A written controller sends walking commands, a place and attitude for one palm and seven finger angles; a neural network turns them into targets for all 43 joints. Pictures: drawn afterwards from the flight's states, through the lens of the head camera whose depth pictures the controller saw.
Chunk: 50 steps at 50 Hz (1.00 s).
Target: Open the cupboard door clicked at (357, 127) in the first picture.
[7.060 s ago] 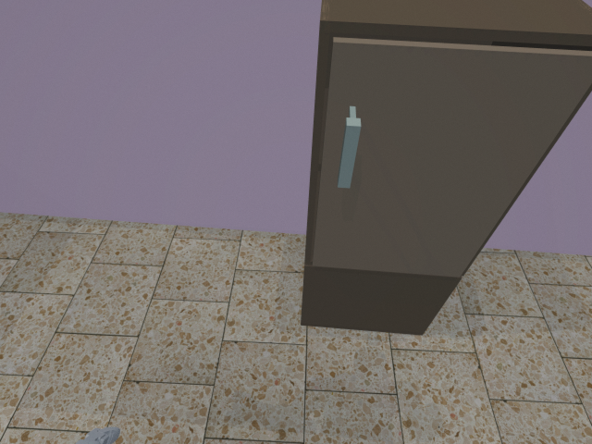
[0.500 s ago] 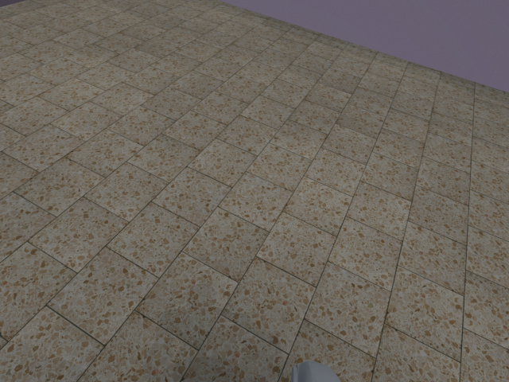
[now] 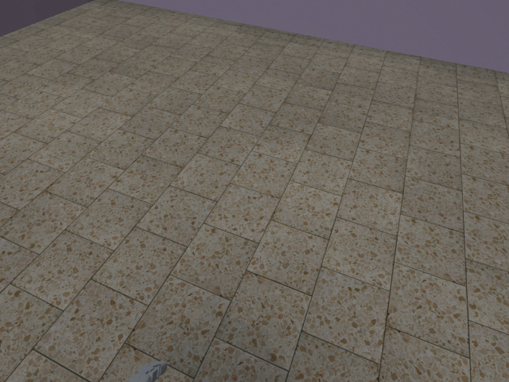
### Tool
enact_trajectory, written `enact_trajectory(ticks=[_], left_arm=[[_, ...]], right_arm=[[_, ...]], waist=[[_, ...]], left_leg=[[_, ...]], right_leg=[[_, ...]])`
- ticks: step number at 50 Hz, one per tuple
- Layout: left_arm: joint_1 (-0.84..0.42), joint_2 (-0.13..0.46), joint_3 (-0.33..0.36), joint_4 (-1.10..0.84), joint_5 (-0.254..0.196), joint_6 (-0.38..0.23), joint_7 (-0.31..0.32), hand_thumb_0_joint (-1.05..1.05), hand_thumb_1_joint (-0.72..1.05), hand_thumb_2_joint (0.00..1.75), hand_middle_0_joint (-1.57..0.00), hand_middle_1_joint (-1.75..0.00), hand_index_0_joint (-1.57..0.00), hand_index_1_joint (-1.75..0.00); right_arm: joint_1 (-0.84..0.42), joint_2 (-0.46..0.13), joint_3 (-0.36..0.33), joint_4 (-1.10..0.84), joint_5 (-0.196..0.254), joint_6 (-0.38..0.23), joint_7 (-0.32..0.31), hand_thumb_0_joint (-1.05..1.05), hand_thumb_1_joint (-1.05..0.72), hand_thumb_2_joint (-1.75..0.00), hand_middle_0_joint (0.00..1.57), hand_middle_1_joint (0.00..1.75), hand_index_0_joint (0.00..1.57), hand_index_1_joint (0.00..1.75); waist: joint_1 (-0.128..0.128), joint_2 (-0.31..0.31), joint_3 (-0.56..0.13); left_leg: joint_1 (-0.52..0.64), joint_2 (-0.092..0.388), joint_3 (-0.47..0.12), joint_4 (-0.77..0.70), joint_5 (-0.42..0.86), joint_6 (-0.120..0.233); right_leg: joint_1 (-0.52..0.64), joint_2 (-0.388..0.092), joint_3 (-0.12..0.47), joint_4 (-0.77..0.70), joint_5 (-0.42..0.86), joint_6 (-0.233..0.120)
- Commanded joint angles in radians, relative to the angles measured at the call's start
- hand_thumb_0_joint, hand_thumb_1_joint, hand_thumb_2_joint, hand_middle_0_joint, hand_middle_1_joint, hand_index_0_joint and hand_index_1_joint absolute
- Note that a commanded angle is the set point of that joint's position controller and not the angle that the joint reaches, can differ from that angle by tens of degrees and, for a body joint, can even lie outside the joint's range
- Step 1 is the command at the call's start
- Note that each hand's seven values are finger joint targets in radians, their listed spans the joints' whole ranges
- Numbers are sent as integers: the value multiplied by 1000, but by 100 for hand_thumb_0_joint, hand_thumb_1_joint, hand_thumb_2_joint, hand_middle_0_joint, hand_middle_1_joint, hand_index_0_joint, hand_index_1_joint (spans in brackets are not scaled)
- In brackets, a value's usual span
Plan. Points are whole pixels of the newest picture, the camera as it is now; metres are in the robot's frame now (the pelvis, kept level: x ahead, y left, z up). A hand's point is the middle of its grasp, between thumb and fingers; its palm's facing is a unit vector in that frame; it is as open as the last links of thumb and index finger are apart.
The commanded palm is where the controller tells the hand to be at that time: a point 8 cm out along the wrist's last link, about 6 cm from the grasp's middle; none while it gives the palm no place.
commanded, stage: turn to face it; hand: left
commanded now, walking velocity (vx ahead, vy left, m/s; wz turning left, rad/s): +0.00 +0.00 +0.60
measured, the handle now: out of the picture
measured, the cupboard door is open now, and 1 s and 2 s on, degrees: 0 0 0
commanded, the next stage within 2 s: none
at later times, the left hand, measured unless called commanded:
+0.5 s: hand out of the picture +0.00 +0.25 -0.16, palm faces +0.30 -0.91 -0.27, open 7.4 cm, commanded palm none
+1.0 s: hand out of the picture -0.14 +0.16 -0.16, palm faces +0.59 -0.77 -0.26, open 7.4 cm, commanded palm none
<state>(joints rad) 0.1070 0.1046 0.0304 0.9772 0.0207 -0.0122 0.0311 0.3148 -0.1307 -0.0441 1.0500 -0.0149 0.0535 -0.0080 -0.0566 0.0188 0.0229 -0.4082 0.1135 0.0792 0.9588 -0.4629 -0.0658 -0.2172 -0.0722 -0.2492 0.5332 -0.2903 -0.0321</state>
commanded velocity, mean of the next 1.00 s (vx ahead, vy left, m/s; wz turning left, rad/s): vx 0.00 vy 0.00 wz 0.60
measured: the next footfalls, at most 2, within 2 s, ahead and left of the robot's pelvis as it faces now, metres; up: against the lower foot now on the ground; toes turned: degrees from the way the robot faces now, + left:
left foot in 0.14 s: +0.04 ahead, +0.13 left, +0.00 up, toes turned +14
right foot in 0.64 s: +0.03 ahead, -0.13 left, +0.00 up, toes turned +20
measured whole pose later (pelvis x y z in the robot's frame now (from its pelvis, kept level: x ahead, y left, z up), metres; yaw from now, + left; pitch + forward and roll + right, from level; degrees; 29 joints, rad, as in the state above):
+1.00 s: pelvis -0.05 -0.03 +0.00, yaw +36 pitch +1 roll +1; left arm 0.26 0.19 0.04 0.92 0.04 0.01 0.02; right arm 0.16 -0.26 -0.08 0.93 -0.02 0.09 0.03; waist 0.02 0.00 0.09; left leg -0.39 0.05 0.05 0.83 -0.43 -0.08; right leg -0.21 -0.16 -0.24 0.54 -0.32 0.02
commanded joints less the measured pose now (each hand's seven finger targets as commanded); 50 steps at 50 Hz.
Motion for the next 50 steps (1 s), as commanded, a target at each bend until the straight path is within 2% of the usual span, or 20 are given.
enact_trajectory(ticks=[1, 3, 5, 6, 7, 8, 12, 14, 19, 24, 29, 30, 31, 32, 33, 34, 36, 38, 45, 50], left_arm=[[76, 213, 70, -37, 10, 5, 14, 0, 90, 90, -20, -30, -20, -30], [58, 221, 76, -47, 10, 10, 15, 0, 90, 90, -20, -30, -20, -30], [52, 212, 76, -58, -2, 20, 9, 0, 90, 90, -20, -30, -20, -30], [64, 174, 74, -78, -10, 29, 4, 0, 90, 90, -20, -30, -20, -30], [37, 117, 59, -122, -15, 34, -1, 0, 90, 90, -20, -30, -20, -30], [-23, 143, 56, -144, -4, 40, 0, 0, 90, 90, -20, -30, -20, -30], [5, 163, 71, -100, 3, 41, -16, 0, 90, 90, -20, -30, -20, -30], [42, 172, 70, -86, 0, 45, -17, 0, 90, 90, -20, -30, -20, -30], [25, 182, 65, -103, -5, 51, -10, 0, 90, 90, -20, -30, -20, -30], [19, 187, 61, -126, -9, 49, -5, 0, 90, 90, -20, -30, -20, -30], [162, 198, 67, -106, -18, 39, -1, 0, 90, 90, -20, -30, -20, -30], [221, 219, 76, -95, -16, 34, 2, 0, 90, 90, -20, -30, -20, -30], [252, 293, 92, -99, 2, 25, 11, 0, 90, 90, -20, -30, -20, -30], [196, 386, 100, -133, 14, 22, 15, 0, 90, 90, -20, -30, -20, -30], [105, 355, 82, -161, 1, 25, 20, 0, 90, 90, -20, -30, -20, -30], [18, 297, 73, -181, 0, 15, 17, 0, 90, 90, -20, -30, -20, -30], [-9, 256, 54, -179, -5, 4, 7, 0, 90, 90, -20, -30, -20, -30], [40, 234, 49, -164, -1, -5, 9, 0, 90, 90, -20, -30, -20, -30], [192, 300, 64, -111, 10, 5, 6, 0, 90, 90, -20, -30, -20, -30], [197, 333, 80, -100, 11, 14, 2, 0, 90, 90, -20, -30, -20, -30]], right_arm=[[-11, -62, -28, -78, -3, -12, 7, 0, -90, -90, 20, 30, 20, 30], [10, -65, -33, -90, -3, -19, 11, 0, -90, -90, 20, 30, 20, 30], [67, -93, -42, -85, -8, -26, 13, 0, -90, -90, 20, 30, 20, 30], [104, -165, -55, -88, -12, -36, 12, 0, -90, -90, 20, 30, 20, 30], [137, -256, -74, -102, -17, -42, 4, 0, -90, -90, 20, 30, 20, 30], [156, -286, -78, -93, -22, -41, -4, 0, -90, -90, 20, 30, 20, 30], [-35, -226, -55, -150, -13, -57, -19, 0, -90, -90, 20, 30, 20, 30], [-47, -243, -57, -161, -11, -59, -19, 0, -90, -90, 20, 30, 20, 30], [-21, -268, -69, -160, -10, -47, -11, 0, -90, -90, 20, 30, 20, 30], [-40, -286, -80, -174, -14, -30, -2, 0, -90, -90, 20, 30, 20, 30], [-129, -296, -92, -214, -14, -12, 9, 0, -90, -90, 20, 30, 20, 30], [-154, -277, -91, -224, -10, -8, 12, 0, -90, -90, 20, 30, 20, 30], [-143, -209, -86, -238, 0, -1, 17, 0, -90, -90, 20, 30, 20, 30], [-137, -162, -79, -262, -3, -5, 16, 0, -90, -90, 20, 30, 20, 30], [-164, -234, -90, -256, -16, -3, 19, 0, -90, -90, 20, 30, 20, 30], [-127, -222, -90, -234, -19, 7, 29, 0, -90, -90, 20, 30, 20, 30], [-91, -210, -87, -193, -19, 16, 37, 0, -90, -90, 20, 30, 20, 30], [-92, -195, -78, -188, -13, 10, 41, 0, -90, -90, 20, 30, 20, 30], [-245, -177, -55, -226, -5, 10, 42, 0, -90, -90, 20, 30, 20, 30], [-206, -172, -41, -223, 5, -13, 37, 0, -90, -90, 20, 30, 20, 30]], waist=[[62, -157, 25], [44, -160, -6], [13, -75, -55], [-1, 138, -75], [-23, 382, -58], [-44, 269, -79], [30, 143, -59], [36, 98, -81], [12, 79, -83], [5, 145, -76], [64, 165, -91], [95, 128, -93], [109, -87, -78], [108, -355, -31], [79, -226, 11], [22, -171, 37], [2, -196, 65], [15, -190, 47], [104, -199, 16], [100, -260, -68]], left_leg=[[-24, -2, 30, -77, 6, -2], [25, -6, 42, -207, 65, 4], [159, -31, 52, -394, 259, 18], [227, 83, -149, -521, 446, 78], [285, 308, -451, -624, 748, 204], [257, 360, -487, -637, 712, 281], [217, 179, -305, -635, 546, 191], [236, 145, -274, -637, 543, 190], [271, 141, -347, -655, 444, 224], [226, 126, -434, -653, 370, 237], [59, 40, -452, -636, 276, 178], [-38, -2, -421, -595, 189, 137], [-214, -116, -310, -371, 33, 66], [-331, -221, -132, -53, -82, -1], [-241, -140, -181, 112, -68, 25], [-211, -122, -183, 192, 27, 27], [-206, -102, -129, 287, 120, 0], [-221, -90, -101, 266, 142, -14], [-141, -68, -25, -18, 37, -24], [33, -96, 45, -301, 62, 3]], right_leg=[[2, -309, 143, -180, 353, -109], [19, -315, 114, -106, 336, -83], [-26, -266, 59, 32, 239, -21], [-133, -179, 27, 199, 46, 41], [-340, -52, 39, 432, -360, 114], [-344, -40, 161, 605, -379, 98], [-388, -46, 244, 707, -92, 107], [-353, -32, 244, 661, -67, 117], [-320, -8, 241, 501, -107, 130], [-245, 21, 244, 351, -161, 121], [35, 72, 203, 19, -71, 90], [161, 48, 205, -124, 0, 76], [258, -147, 402, -301, -147, 12], [163, -426, 699, -398, -227, -94], [-40, -434, 605, -388, -200, -107], [-106, -341, 490, -372, -156, -79], [-80, -236, 330, -300, 42, -36], [13, -224, 259, -249, 219, -45], [129, -293, 214, -189, 354, -88], [173, -305, 145, -54, 549, -60]])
